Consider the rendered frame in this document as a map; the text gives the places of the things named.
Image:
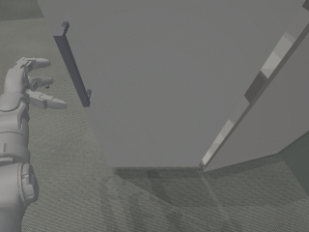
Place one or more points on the handle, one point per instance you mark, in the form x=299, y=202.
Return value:
x=64, y=48

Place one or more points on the robot left forearm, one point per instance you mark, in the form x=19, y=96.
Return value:
x=14, y=129

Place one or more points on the left robot hand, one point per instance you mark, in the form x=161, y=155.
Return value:
x=18, y=81

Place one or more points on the left robot upper arm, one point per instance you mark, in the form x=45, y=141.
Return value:
x=19, y=188

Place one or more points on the fridge door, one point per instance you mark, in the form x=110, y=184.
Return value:
x=166, y=75

